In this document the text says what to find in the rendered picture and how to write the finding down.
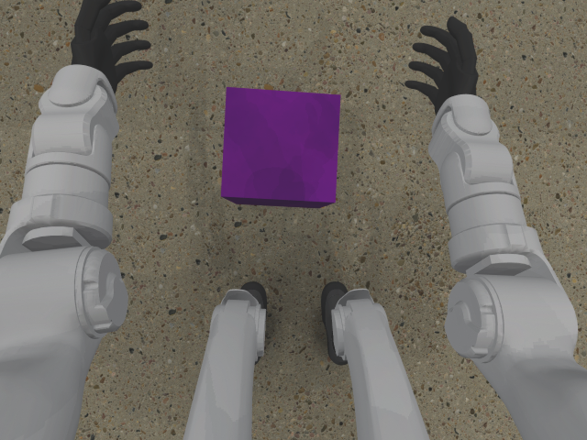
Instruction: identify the left robot upper arm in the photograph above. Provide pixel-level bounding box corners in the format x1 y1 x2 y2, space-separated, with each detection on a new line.
0 246 128 440

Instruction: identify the right robot hand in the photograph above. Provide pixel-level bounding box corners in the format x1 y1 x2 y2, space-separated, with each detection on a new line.
404 16 479 115

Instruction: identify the robot right forearm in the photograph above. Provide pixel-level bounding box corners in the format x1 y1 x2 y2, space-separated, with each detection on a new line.
428 94 578 346

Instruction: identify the robot right thigh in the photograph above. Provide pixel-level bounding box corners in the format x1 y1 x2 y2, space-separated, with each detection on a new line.
331 299 430 440

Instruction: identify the left robot hand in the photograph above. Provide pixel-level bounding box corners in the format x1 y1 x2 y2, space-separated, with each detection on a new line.
71 0 153 94

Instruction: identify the right robot foot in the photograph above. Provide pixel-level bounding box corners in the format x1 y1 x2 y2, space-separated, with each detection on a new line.
321 281 348 365

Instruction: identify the robot left forearm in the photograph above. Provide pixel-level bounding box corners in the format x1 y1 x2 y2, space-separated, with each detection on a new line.
0 64 119 258

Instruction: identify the right robot upper arm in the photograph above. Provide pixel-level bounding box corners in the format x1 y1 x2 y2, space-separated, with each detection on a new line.
444 274 587 440

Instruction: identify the carton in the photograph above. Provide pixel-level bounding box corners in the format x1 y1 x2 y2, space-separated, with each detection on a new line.
221 87 340 208

